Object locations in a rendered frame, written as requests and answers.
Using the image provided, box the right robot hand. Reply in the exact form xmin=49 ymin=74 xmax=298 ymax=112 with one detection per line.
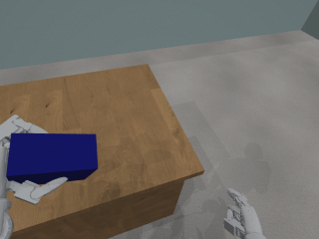
xmin=223 ymin=188 xmax=263 ymax=239

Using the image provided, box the table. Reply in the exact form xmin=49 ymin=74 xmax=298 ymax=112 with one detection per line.
xmin=0 ymin=64 xmax=204 ymax=239

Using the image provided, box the left robot hand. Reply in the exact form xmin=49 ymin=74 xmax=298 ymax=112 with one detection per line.
xmin=0 ymin=115 xmax=68 ymax=205

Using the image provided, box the left robot forearm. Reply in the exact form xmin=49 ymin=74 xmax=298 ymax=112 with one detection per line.
xmin=0 ymin=198 xmax=14 ymax=239

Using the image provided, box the sponge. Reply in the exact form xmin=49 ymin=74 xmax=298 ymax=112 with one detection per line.
xmin=6 ymin=132 xmax=98 ymax=185

